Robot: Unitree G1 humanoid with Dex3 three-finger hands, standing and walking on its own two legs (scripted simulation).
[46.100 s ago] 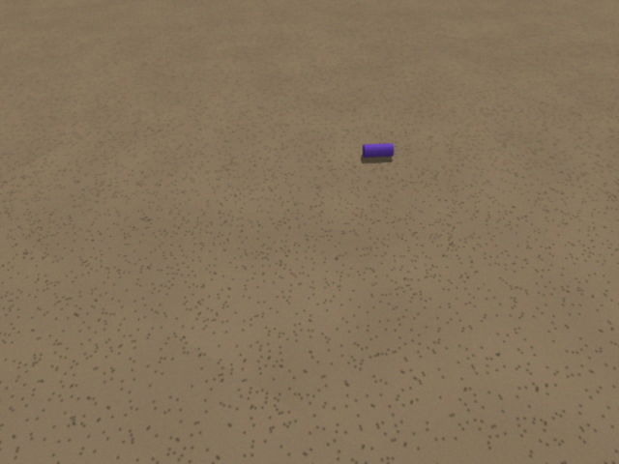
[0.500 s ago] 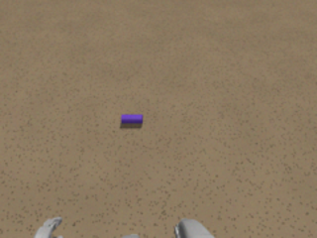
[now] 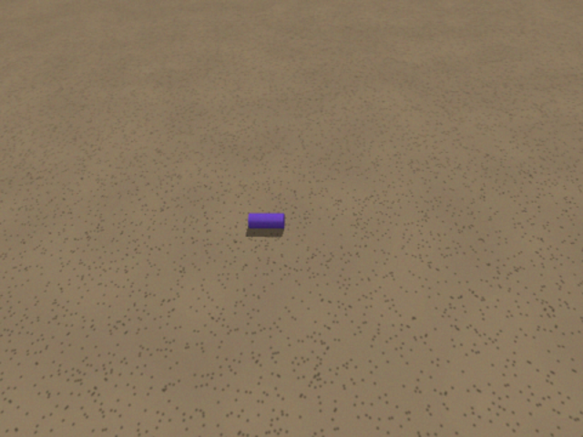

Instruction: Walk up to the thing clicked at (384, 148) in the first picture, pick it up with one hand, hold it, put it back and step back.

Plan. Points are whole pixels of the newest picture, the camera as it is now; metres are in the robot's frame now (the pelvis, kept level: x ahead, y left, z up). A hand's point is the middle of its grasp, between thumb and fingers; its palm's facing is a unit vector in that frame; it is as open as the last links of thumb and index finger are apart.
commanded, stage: step back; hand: left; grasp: from above
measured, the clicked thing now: (266, 220) +1.10 +0.20 -0.72
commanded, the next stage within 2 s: stand in 0.82 s
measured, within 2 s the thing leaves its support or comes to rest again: neither
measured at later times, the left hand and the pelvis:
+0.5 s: hand out of the picture +0.10 +0.27 -0.15, palm faces +0.02 -0.93 -0.37, open 7.4 cm; pelvis +0.03 +0.01 +0.00, yaw +1 degrees
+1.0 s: hand out of the picture +0.14 +0.26 -0.13, palm faces -0.03 -0.94 -0.34, open 7.4 cm; pelvis +0.05 +0.01 +0.02, yaw -1 degrees
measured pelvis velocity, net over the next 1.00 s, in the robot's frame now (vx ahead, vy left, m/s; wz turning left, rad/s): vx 0.05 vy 0.01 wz -0.02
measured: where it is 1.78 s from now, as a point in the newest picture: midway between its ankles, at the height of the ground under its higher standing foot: outside the picture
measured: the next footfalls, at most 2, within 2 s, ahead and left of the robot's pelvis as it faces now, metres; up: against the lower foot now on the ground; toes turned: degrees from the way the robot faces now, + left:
left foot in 0.46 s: +0.12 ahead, +0.13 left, +0.00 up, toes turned +0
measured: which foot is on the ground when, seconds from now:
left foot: down 0.00-0.24, up 0.26-0.44, down 0.46-1.00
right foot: down 0.00-1.00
